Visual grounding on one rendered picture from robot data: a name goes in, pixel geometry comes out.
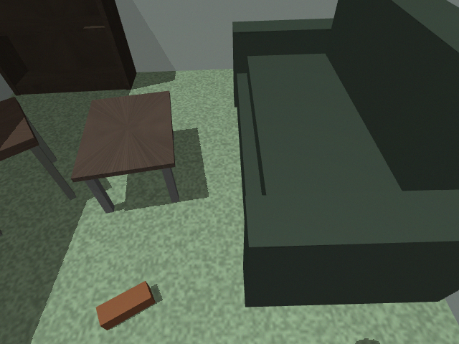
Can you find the carton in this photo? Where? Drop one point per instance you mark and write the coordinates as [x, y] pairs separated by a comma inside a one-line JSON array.
[[125, 305]]

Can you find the chair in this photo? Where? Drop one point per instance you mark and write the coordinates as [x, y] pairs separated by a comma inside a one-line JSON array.
[[17, 134]]

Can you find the sofa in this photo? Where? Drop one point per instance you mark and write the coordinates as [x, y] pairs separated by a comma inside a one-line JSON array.
[[349, 152]]

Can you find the coffee table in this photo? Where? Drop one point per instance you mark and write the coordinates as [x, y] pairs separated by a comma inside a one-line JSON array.
[[123, 135]]

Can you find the bookshelf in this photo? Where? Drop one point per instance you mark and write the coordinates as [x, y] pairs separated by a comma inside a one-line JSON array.
[[52, 46]]

